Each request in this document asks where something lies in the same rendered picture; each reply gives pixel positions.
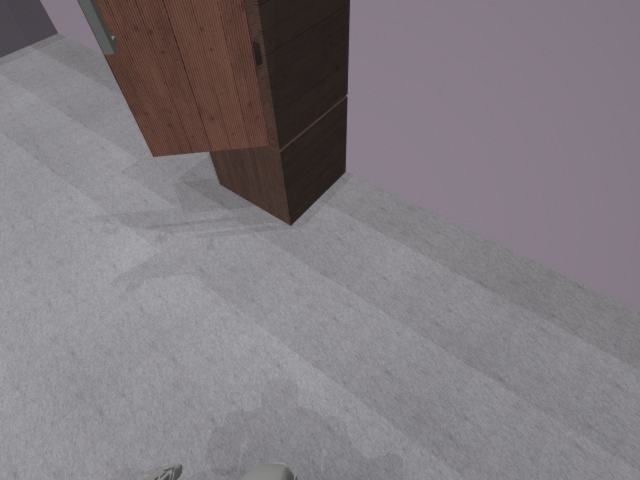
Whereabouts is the cupboard door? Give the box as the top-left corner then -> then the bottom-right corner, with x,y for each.
77,0 -> 270,157

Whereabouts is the handle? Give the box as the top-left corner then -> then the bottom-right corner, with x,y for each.
78,0 -> 117,55

